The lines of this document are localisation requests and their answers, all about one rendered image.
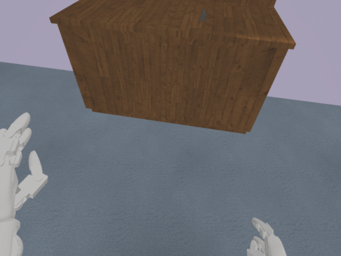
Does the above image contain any tap lever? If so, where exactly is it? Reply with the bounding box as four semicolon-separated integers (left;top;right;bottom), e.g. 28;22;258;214
200;9;206;21

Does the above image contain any robot left forearm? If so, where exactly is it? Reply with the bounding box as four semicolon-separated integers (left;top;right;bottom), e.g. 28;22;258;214
0;218;23;256

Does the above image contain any right robot hand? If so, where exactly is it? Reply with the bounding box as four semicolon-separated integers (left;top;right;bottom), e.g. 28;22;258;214
247;218;287;256

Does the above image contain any counter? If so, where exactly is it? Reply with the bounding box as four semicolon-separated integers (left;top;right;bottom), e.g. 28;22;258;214
49;0;296;134

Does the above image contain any left robot hand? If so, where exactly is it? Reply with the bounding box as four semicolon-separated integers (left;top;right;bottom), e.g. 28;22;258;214
0;113;48;220

